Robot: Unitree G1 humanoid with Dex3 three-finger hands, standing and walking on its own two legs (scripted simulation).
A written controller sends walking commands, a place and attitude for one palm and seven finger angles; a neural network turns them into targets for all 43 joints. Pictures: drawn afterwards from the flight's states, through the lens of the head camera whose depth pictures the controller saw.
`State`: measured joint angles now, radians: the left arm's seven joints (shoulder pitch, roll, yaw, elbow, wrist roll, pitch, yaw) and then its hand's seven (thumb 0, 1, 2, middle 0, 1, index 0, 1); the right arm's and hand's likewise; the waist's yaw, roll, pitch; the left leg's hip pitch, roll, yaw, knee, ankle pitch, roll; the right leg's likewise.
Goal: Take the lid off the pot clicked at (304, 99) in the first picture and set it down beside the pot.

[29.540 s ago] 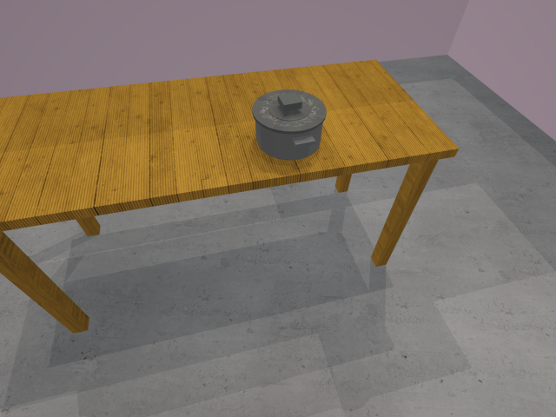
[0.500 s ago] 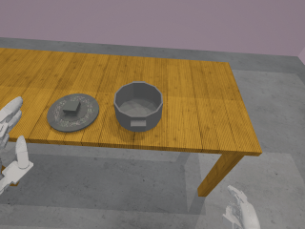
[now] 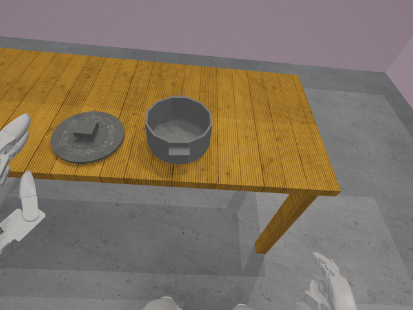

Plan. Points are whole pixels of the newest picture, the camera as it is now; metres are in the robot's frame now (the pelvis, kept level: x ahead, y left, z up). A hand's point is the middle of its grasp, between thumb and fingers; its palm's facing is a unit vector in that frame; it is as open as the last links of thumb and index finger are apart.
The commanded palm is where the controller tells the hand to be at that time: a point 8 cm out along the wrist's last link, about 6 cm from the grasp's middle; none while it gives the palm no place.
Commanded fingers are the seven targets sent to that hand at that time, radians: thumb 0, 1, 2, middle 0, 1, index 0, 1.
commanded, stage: step back with the hand held close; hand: left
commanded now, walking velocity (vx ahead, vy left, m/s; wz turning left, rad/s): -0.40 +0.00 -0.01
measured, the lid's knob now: (86, 129) +0.55 +0.36 -0.06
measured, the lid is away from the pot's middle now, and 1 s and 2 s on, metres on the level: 0.26 0.26 0.26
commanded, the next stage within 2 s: stop stepping back and stand still in 0.80 s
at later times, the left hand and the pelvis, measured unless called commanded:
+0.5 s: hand (24, 238) +0.17 +0.23 +0.18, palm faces +0.26 -0.84 -0.47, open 7.4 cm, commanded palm +0.11 +0.27 +0.20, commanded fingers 0.00 0.90 0.90 -0.20 -0.30 -0.20 -0.30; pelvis -0.03 +0.00 +0.00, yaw -2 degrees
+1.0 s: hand out of the picture +0.10 +0.24 +0.17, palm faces +0.21 -0.83 -0.51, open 7.4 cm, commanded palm +0.02 +0.29 +0.20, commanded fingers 0.00 0.90 0.90 -0.20 -0.30 -0.20 -0.30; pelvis -0.12 +0.02 +0.00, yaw -3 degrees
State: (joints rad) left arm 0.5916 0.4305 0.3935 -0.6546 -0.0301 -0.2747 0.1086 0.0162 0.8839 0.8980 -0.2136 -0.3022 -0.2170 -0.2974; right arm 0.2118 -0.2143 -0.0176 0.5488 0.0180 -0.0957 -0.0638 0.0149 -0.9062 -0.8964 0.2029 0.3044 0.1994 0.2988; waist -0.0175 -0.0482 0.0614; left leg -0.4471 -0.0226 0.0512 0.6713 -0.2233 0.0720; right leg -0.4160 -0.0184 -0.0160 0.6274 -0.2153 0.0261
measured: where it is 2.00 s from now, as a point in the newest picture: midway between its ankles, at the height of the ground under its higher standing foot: outside the picture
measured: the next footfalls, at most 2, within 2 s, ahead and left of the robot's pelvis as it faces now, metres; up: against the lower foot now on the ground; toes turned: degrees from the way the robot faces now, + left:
left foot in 0.76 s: -0.02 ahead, +0.14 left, +0.00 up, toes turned +0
right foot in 0.98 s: -0.04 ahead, -0.12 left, +0.00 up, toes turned -5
